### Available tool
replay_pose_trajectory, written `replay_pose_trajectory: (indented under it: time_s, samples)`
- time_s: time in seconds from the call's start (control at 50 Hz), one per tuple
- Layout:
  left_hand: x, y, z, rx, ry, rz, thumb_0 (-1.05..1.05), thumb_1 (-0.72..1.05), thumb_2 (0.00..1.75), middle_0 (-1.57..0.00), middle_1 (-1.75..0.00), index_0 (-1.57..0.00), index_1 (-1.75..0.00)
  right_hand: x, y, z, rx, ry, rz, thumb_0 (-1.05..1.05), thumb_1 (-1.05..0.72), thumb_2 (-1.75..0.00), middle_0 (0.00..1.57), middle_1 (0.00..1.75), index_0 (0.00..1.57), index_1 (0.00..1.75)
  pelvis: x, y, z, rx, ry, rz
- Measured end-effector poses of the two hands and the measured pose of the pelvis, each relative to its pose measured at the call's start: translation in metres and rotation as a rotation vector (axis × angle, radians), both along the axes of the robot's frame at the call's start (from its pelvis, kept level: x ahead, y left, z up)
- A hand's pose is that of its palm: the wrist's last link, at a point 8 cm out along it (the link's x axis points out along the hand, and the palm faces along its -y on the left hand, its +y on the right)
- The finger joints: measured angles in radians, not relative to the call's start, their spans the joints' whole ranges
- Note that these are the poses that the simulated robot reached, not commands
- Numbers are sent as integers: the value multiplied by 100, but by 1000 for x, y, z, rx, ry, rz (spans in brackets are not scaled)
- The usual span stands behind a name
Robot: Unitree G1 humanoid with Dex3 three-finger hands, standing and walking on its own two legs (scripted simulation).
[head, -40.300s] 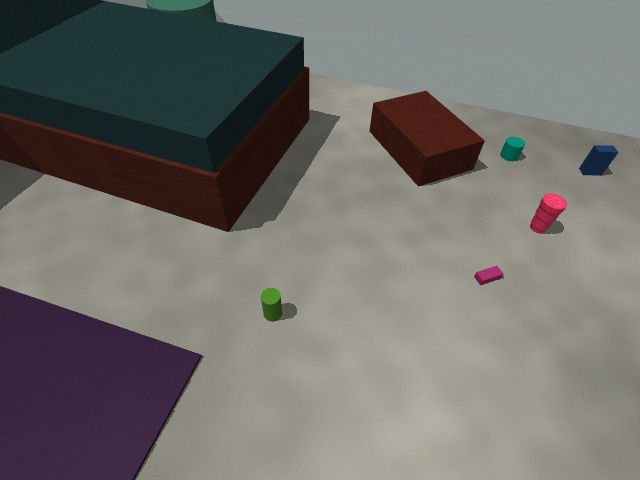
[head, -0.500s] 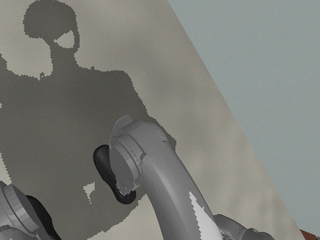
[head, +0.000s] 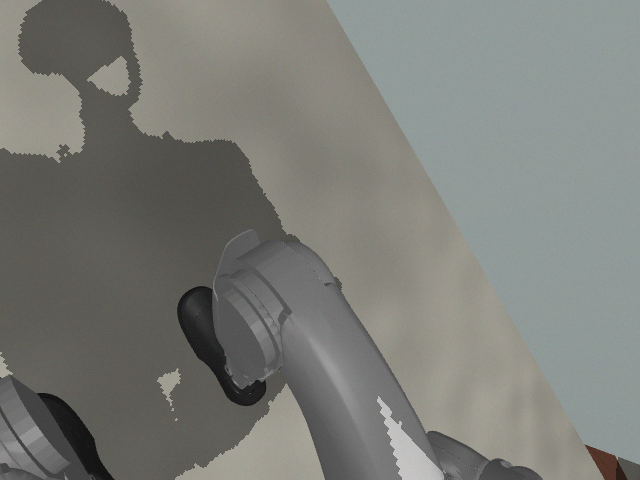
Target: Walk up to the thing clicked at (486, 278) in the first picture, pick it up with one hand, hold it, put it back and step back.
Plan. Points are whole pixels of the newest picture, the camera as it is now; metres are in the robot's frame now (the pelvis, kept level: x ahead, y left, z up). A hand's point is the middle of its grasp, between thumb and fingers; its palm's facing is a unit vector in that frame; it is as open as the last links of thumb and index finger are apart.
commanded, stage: rest palm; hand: left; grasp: from above
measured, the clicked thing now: out of the picture +0.48 +0.34 -0.31
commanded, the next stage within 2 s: close in 0.48 s
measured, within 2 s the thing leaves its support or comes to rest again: neither
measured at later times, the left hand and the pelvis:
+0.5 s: hand out of the picture +0.46 +0.33 -0.29, palm faces -0.08 -0.43 -0.90, open 14.2 cm; pelvis +0.00 +0.00 +0.00, yaw +0 degrees
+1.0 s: hand out of the picture +0.46 +0.33 -0.28, palm faces -0.07 -0.42 -0.90, open 12.8 cm; pelvis +0.00 +0.00 +0.01, yaw +0 degrees
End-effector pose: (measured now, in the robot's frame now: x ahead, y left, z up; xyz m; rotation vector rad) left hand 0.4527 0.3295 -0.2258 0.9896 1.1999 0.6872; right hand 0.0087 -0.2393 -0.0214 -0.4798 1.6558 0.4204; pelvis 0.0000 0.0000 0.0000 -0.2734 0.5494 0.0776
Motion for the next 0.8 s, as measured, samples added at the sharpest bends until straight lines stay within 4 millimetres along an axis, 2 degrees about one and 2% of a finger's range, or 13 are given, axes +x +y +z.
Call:
replay_pose_trajectory:
  time_s: [0.28,0.6,0.8]
  samples:
    - [3,4,0,1,4,-31,0,-57,106,-11,-101,-8,-105,10,2,1,-2,-25,29,0,-93,-91,20,30,20,30,1,1,2,-7,1,2]
    - [2,5,-4,3,-3,-28,0,-58,107,-12,-99,-8,-104,12,2,4,-1,-25,44,0,-93,-91,20,30,20,30,1,1,4,-6,0,0]
    - [4,6,2,7,-6,-30,0,-45,106,-21,-92,-17,-98,9,2,5,-12,-37,35,0,-92,-90,20,30,20,30,-1,2,4,-9,-4,-1]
